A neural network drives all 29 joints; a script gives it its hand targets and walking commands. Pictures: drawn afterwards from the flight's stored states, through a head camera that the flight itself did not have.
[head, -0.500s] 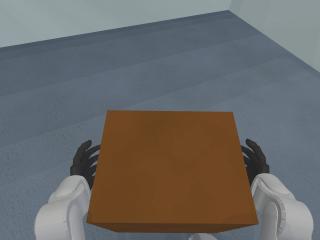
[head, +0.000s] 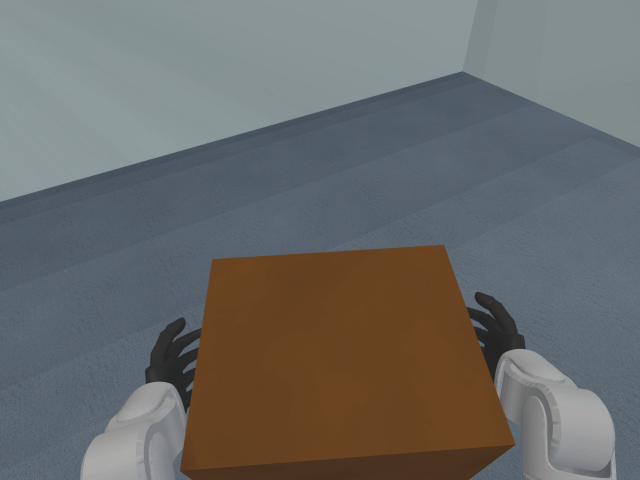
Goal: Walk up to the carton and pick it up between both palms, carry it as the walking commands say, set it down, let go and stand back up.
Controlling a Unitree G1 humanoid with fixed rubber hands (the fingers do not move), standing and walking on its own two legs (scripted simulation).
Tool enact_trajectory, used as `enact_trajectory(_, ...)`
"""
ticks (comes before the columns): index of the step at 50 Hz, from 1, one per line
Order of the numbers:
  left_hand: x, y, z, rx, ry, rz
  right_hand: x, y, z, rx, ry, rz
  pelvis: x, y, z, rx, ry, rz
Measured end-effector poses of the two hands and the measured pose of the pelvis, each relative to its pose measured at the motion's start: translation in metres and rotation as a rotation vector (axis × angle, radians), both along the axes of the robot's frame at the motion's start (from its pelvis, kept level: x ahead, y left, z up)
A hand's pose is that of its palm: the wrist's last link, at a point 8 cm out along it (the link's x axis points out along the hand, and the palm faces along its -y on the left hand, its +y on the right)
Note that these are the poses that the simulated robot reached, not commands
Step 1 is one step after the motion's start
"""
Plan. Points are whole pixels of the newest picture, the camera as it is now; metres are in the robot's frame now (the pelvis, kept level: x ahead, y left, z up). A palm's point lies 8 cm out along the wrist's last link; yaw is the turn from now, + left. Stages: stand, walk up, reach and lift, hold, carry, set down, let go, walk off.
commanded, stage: carry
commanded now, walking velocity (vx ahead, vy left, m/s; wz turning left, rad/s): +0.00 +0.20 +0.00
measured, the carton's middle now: (336, 387) +0.25 +0.01 +0.01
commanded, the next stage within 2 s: none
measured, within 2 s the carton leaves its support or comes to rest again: neither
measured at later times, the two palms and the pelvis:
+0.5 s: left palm out of the picture +0.19 +0.36 +0.08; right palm (347, 404) +0.20 +0.00 +0.08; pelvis -0.05 +0.18 -0.01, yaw +1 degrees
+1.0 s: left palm out of the picture +0.13 +0.48 +0.10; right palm out of the picture +0.11 +0.12 +0.09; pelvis -0.11 +0.32 +0.01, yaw -3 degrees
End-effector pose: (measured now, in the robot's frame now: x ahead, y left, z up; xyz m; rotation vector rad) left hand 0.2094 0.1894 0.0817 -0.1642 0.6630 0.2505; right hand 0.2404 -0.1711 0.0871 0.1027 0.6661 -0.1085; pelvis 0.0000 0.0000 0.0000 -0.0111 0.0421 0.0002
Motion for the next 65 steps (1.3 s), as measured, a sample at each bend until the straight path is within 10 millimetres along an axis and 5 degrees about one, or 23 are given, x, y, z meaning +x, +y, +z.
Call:
enact_trajectory(7, 0.01, 0.05, 0.012, -0.012, -0.06, -0.044, -0.01, 0.05, 0.011, -0.022, -0.058, -0.035, -0.014, 0.058, -0.002, 0.05, 0.022, 0.032)
enact_trajectory(11, 0.016, 0.086, 0.012, 0.038, -0.042, -0.102, -0.02, 0.085, -0.002, 0.037, -0.034, -0.105, -0.023, 0.093, -0.001, 0.029, 0.027, -0.004)
enact_trajectory(16, 0.0, 0.11, -0.01, -0.013, 0.038, -0.079, -0.037, 0.109, -0.023, 0.035, 0.058, -0.112, -0.025, 0.116, -0.003, 0.031, 0.048, 0.008)
enact_trajectory(20, -0.007, 0.127, -0.008, -0.029, -0.04, -0.055, -0.036, 0.125, -0.016, 0.014, -0.023, -0.086, -0.037, 0.14, -0.01, 0.019, 0.027, 0.009)
enact_trajectory(32, -0.041, 0.235, -0.011, -0.039, -0.031, -0.073, -0.07, 0.234, -0.001, -0.024, -0.018, -0.088, -0.063, 0.231, -0.005, -0.028, 0.002, 0.018)
enact_trajectory(40, -0.055, 0.265, 0.017, -0.001, -0.06, -0.109, -0.101, 0.264, 0.007, 0.017, -0.048, -0.116, -0.088, 0.282, 0.005, -0.031, 0.02, -0.011)
enact_trajectory(47, -0.073, 0.282, 0.018, 0.033, -0.032, -0.148, -0.126, 0.282, 0.004, 0.019, -0.021, -0.137, -0.099, 0.307, 0.007, 0.005, 0.031, -0.036)
enact_trajectory(56, -0.091, 0.316, 0.023, 0.021, -0.021, -0.106, -0.126, 0.315, 0.02, 0.001, -0.016, -0.094, -0.116, 0.338, 0.017, 0.065, 0.023, -0.047)
enact_trajectory(61, -0.086, 0.356, 0.04, 0.081, -0.036, -0.096, -0.123, 0.355, 0.009, 0.066, -0.031, -0.091, -0.122, 0.379, 0.018, 0.088, 0.028, -0.026)
enact_trajectory(65, -0.087, 0.401, 0.025, 0.064, -0.017, -0.085, -0.122, 0.4, -0.004, 0.059, -0.012, -0.091, -0.127, 0.423, 0.011, 0.075, 0.03, -0.014)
